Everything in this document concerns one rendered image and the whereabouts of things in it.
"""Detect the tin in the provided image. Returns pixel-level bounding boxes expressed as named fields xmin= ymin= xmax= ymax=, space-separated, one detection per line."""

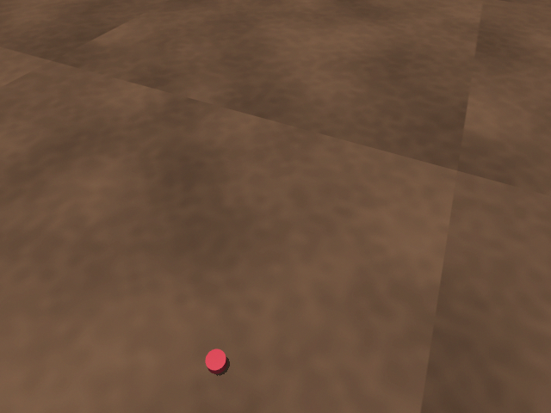
xmin=206 ymin=349 xmax=227 ymax=374

